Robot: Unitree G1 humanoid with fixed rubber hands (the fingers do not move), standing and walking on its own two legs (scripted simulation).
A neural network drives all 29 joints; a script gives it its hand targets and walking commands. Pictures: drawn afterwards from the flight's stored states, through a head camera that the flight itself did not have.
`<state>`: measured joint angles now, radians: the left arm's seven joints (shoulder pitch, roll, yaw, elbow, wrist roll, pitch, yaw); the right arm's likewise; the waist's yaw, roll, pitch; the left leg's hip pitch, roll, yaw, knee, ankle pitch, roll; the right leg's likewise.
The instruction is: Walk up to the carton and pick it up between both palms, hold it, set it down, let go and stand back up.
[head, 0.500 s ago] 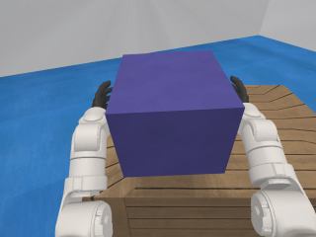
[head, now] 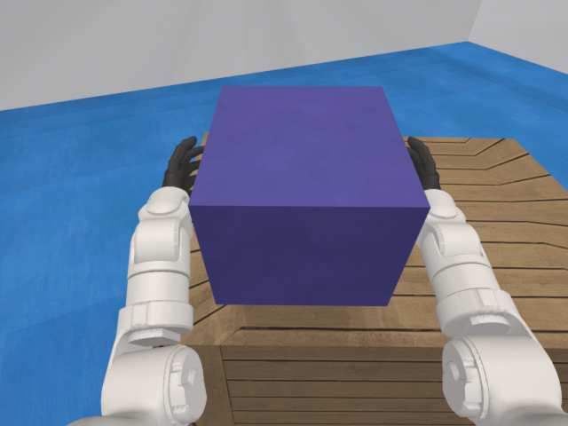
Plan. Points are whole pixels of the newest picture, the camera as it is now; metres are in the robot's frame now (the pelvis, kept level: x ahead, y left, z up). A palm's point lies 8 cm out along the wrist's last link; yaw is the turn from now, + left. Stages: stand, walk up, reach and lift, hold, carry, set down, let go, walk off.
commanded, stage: set down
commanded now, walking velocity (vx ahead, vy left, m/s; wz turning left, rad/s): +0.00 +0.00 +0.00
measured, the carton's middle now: (301, 191) +0.41 +0.00 +0.16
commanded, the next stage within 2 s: none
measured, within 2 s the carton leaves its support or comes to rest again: neither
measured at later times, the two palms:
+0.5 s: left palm (195, 202) +0.40 +0.16 +0.14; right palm (424, 211) +0.38 -0.19 +0.14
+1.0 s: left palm (204, 209) +0.41 +0.15 +0.11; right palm (423, 222) +0.39 -0.19 +0.12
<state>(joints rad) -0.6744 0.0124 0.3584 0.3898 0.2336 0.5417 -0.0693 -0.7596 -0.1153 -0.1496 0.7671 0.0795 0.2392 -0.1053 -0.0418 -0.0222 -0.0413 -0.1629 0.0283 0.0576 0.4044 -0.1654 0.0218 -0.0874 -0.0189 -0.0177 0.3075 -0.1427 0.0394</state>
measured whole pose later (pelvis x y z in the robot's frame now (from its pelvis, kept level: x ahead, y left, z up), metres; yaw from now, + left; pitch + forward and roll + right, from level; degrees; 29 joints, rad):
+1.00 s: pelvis +0.03 +0.00 +0.00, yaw +0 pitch -5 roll -2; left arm -0.63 0.02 0.28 0.55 0.14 0.31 -0.04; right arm -0.58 -0.08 -0.19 0.71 0.04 0.06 -0.14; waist -0.05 -0.06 0.06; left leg -0.10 0.03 0.06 0.39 -0.20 0.02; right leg -0.01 -0.02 -0.02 0.26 -0.16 0.04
